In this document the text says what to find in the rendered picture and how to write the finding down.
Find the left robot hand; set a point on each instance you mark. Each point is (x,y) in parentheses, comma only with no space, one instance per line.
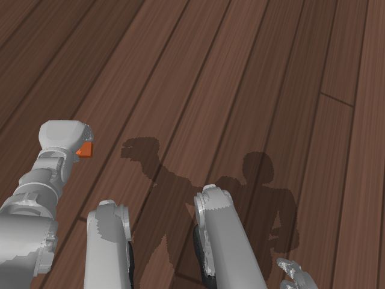
(66,134)

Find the small box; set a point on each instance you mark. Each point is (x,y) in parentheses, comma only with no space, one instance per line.
(86,150)

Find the left robot arm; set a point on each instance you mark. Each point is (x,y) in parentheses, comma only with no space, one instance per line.
(27,220)

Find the right robot foot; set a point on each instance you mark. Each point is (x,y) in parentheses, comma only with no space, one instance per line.
(207,280)

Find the right robot hand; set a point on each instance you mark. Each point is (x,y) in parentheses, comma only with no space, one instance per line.
(302,280)

